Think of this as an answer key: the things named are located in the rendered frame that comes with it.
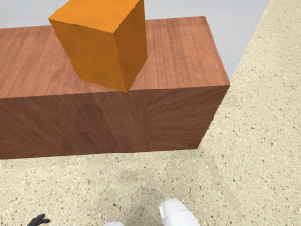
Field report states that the pedestal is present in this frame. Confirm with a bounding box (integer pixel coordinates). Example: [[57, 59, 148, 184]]
[[0, 16, 230, 160]]

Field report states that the carton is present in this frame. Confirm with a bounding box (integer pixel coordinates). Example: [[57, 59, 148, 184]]
[[48, 0, 148, 93]]

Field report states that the left robot hand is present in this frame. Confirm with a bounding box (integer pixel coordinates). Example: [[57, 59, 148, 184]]
[[27, 213, 51, 226]]

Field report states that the robot right thigh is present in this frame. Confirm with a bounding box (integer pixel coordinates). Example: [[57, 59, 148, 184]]
[[159, 198, 200, 226]]

